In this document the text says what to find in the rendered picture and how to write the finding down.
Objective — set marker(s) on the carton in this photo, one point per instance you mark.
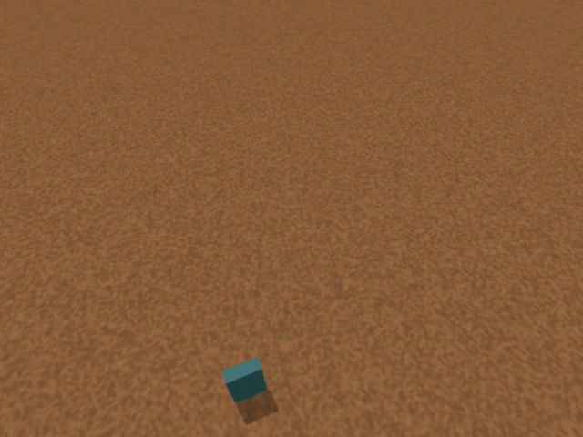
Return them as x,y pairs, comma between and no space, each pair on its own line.
245,379

